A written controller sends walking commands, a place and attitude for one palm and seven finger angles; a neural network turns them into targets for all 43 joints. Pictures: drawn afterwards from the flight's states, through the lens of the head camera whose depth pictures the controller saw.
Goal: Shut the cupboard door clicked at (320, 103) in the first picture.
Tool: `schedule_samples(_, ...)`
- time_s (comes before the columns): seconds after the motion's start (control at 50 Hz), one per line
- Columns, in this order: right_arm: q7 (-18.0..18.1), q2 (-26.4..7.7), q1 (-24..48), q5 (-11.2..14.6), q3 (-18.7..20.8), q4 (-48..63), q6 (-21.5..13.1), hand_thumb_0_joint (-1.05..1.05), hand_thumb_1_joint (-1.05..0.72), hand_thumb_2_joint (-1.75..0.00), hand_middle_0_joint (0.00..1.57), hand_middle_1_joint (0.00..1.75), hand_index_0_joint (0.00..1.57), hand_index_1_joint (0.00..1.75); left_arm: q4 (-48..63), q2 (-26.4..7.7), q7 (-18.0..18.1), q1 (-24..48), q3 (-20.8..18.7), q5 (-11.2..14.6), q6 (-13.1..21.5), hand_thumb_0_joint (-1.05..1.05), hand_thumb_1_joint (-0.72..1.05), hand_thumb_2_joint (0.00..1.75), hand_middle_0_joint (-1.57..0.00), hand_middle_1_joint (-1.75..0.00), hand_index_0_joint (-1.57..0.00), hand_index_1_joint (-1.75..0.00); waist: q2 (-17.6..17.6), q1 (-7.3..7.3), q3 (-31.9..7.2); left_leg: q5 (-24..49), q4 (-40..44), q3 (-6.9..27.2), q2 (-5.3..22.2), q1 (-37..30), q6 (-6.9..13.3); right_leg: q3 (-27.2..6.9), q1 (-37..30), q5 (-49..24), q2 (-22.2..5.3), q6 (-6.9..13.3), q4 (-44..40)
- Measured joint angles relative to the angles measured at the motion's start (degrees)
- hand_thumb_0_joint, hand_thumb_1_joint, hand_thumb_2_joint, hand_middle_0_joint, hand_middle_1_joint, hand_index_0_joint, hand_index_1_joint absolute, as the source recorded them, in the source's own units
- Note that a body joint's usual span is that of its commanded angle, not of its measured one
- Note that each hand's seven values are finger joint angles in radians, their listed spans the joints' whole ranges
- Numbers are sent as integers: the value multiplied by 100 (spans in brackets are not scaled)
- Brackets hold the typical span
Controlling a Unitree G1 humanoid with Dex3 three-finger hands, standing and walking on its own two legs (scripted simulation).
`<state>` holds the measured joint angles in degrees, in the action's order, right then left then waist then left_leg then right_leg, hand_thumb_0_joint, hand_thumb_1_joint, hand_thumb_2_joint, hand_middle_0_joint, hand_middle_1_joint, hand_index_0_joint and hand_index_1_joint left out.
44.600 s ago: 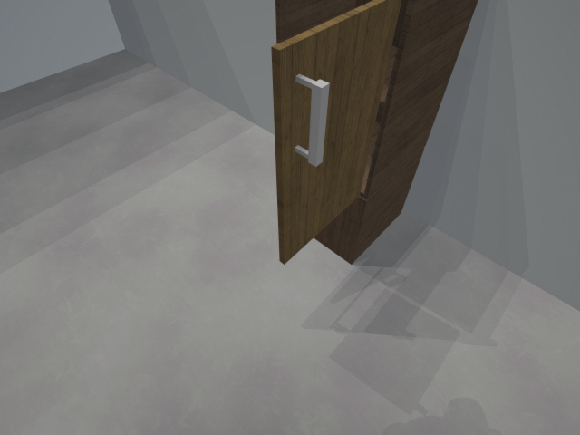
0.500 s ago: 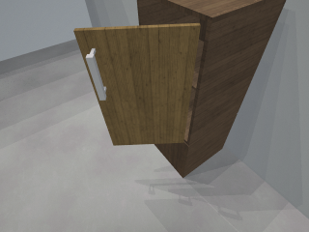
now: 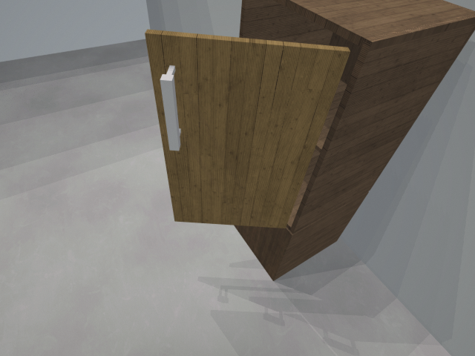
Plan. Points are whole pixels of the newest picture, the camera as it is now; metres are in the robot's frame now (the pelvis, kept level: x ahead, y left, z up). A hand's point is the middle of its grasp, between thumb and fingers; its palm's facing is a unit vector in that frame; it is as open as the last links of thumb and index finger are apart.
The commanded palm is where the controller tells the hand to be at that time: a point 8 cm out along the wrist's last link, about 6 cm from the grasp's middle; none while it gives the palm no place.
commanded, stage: shuffle to correct the standing spot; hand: left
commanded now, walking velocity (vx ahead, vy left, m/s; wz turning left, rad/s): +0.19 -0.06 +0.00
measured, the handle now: (173, 110) +0.53 +0.18 +0.12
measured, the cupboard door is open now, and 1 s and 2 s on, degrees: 56 56 56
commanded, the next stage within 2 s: come to a stop and stand still in 0.30 s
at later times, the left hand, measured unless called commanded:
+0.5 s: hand out of the picture +0.12 +0.14 -0.16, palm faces +0.08 -0.97 -0.22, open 7.2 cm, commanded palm none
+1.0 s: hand out of the picture +0.10 +0.15 -0.16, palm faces +0.04 -0.97 -0.23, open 7.4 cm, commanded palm none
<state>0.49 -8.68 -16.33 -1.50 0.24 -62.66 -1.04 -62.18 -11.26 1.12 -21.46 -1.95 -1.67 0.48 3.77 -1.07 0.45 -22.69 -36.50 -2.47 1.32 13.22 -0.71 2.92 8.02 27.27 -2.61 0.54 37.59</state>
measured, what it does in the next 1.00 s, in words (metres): walks ahead: right foot, then left foot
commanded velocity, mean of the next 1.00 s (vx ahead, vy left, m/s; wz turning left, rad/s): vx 0.01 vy -0.01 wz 0.00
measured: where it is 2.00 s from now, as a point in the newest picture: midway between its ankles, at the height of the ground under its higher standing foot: outside the picture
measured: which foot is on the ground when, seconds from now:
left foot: down 0.00-0.30, up 0.32-0.60, down 0.62-1.00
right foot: up 0.00-0.28, down 0.30-1.00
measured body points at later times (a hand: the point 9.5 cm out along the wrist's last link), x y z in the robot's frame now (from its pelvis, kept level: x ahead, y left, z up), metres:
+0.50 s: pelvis +0.08 -0.04 +0.01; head +0.09 -0.04 +0.46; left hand +0.12 +0.19 -0.14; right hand +0.09 -0.27 -0.15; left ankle +0.06 +0.08 -0.67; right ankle +0.11 -0.12 -0.72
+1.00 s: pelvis +0.10 -0.03 +0.01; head +0.12 -0.03 +0.46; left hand +0.09 +0.20 -0.14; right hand +0.19 -0.25 -0.14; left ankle +0.13 +0.07 -0.72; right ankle +0.11 -0.12 -0.72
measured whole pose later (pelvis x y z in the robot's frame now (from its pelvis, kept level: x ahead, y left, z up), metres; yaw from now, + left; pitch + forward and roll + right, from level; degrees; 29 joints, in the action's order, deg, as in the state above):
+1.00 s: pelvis +0.10 -0.03 +0.01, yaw +0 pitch +0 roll +0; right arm 0.7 -9.0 -9.4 -0.5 1.6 -55.7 1.2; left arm -58.9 -8.5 2.7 -18.6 -0.3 -1.6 -0.4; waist -1.4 -0.9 1.9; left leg -14.1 -31.2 -6.9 1.6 17.3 1.4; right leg 5.4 14.6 15.8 0.0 2.0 30.4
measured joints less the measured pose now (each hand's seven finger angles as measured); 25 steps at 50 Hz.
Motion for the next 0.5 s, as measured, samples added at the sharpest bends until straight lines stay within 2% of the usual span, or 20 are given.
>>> schedule_samples(0.06, 71, 75, -183, -20, -6, 67, -197, 0, -91, -90, 20, 30, 19, 30, -114, -18, -14, 51, -2, 20, -81, 1, 91, 90, -20, -30, -20, -30, -58, 131, 29, 15, 176, -51, 7, -124, 120, -32, 808, 482, 111, 129, 1770)
schedule_samples(0.12, 106, 178, -404, -32, -29, 16, -236, 0, -91, -90, 20, 30, 19, 30, -2, -53, -63, 318, -54, 36, -85, 1, 91, 90, -20, -30, -20, -30, -134, 211, 128, 206, 587, -2, 1, -316, 111, 69, 1478, 243, 69, 145, 2354)
schedule_samples(0.2, 88, 240, -618, -43, -36, -142, -184, 0, -91, -90, 20, 30, 20, 30, 295, 0, -140, 762, -75, 51, -45, 1, 91, 90, -20, -30, -20, -30, -299, 218, 261, 411, 1070, 54, 3, -550, 54, 147, 1884, -258, -51, 91, 1611)
schedule_samples(0.28, 57, 199, -733, -41, 14, -231, -89, 0, -91, -90, 20, 30, 20, 30, 497, 98, -174, 1054, -69, 47, 82, 1, 91, 90, -19, -30, -20, -30, -491, 279, 331, 233, 958, 106, 76, -645, -71, 246, 1571, -852, 2, 96, 128)
schedule_samples(0.3, 41, 197, -794, -24, 24, -232, -73, 0, -91, -90, 20, 30, 20, 30, 543, 83, -174, 1062, -62, 39, 149, 1, 91, 90, -19, -30, -20, -30, -465, 280, 297, 67, 717, 111, 63, -587, -75, 237, 1379, -936, 4, 122, -271)
schedule_samples(0.32, 24, 191, -816, -1, 30, -239, -44, 0, -91, -90, 21, 30, 20, 30, 566, 74, -153, 1076, -67, 27, 223, 1, 91, 90, -20, -30, -20, -30, -434, 259, 273, -160, 246, 66, 74, -424, 2, 240, 1364, -1372, -11, 169, -341)
schedule_samples(0.36, 2, 107, -688, 13, 79, -261, 72, 0, -91, -90, 21, 30, 20, 30, 541, 167, -100, 1126, -63, 42, 272, 1, 91, 90, -20, -30, -20, -30, -567, 267, 318, -647, -1195, 154, 166, 104, 157, 389, 1333, -1323, 73, 252, -59)
schedule_samples(0.42, -36, -2, -418, -20, 171, -169, 150, 0, -91, -90, 20, 30, 20, 30, 487, 289, -24, 976, -52, 45, 251, 1, 91, 90, -20, -30, -20, -30, -611, 265, 216, -373, -2559, 60, 259, 877, 215, 521, 1052, -1185, 192, 303, -326)
schedule_samples(0.46, -41, -20, -238, -35, 197, -34, 138, 0, -91, -90, 20, 30, 19, 30, 425, 256, 65, 840, -101, 36, 230, 0, 93, 90, -20, -30, -20, -30, -537, 260, 107, -95, -2645, -59, 322, 1184, 173, 553, 866, -1290, 254, 300, -646)
schedule_samples(0.5, -13, -13, -57, -18, 193, 109, 104, 0, -91, -90, 20, 30, 19, 30, 350, 211, 75, 720, -80, 11, 198, 0, 94, 90, -20, -30, -20, -30, -434, 233, 31, 62, -2101, -172, 331, 1241, 97, 541, 722, -1376, 292, 327, -906)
